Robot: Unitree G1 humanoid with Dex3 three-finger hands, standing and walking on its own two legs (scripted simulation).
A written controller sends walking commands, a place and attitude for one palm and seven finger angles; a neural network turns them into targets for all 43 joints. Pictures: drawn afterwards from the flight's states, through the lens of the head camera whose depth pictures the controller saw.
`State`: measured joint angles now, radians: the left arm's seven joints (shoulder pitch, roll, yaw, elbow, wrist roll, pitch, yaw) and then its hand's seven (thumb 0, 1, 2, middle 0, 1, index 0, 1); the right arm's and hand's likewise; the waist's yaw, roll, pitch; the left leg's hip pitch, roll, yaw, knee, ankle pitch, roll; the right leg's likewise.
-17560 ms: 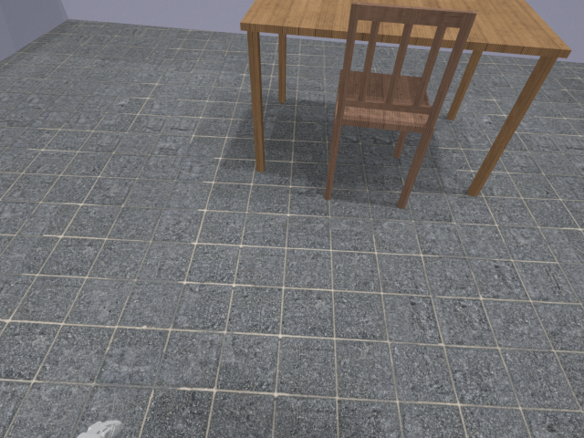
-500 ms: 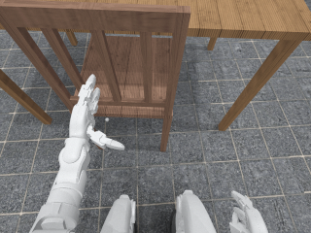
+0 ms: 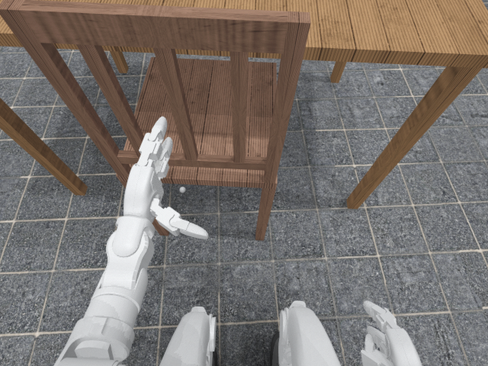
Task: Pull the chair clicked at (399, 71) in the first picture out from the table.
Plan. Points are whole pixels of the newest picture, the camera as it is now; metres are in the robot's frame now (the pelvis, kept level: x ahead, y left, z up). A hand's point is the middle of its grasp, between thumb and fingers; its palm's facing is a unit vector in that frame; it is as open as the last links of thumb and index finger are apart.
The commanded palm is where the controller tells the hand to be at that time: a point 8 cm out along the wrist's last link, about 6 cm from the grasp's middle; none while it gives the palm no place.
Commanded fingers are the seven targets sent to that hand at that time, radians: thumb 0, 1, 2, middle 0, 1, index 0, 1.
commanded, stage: aim the fingers beside a spindle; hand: left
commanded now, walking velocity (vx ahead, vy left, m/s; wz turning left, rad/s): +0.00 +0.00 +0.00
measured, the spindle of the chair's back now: (180, 113) +0.53 +0.13 +0.04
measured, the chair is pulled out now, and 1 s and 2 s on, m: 0.00 0.00 0.00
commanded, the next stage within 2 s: none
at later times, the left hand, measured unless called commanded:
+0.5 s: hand (183, 191) +0.38 +0.11 +0.03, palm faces -0.06 -1.00 -0.04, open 16.9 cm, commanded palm +0.36 +0.17 +0.03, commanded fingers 0.00 -0.50 0.30 -0.06 -0.08 -0.06 -0.08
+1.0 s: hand (179, 193) +0.38 +0.11 +0.02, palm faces -0.06 -1.00 -0.06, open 16.9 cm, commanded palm +0.35 +0.17 +0.02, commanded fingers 0.00 -0.50 0.30 -0.06 -0.08 -0.06 -0.08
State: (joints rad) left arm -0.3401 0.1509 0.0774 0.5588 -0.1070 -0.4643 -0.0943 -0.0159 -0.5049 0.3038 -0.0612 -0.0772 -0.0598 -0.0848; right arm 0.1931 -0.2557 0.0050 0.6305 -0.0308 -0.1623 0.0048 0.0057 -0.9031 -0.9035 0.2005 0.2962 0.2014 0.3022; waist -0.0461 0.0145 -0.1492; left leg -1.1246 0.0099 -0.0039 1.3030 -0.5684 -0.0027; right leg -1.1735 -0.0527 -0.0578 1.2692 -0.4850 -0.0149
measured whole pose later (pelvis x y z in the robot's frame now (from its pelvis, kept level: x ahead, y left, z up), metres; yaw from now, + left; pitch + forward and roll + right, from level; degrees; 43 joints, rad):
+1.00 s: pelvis +0.00 -0.01 +0.00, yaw +0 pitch +22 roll +0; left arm -0.34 0.17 0.11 0.58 -0.10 -0.45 -0.09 -0.02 -0.50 0.30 -0.06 -0.08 -0.06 -0.09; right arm 0.18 -0.25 0.01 0.62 -0.03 -0.14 0.00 0.01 -0.90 -0.90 0.20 0.30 0.20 0.30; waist -0.05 0.01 -0.15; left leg -1.12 0.01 -0.01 1.30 -0.56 -0.01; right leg -1.18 -0.05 -0.06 1.28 -0.48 -0.03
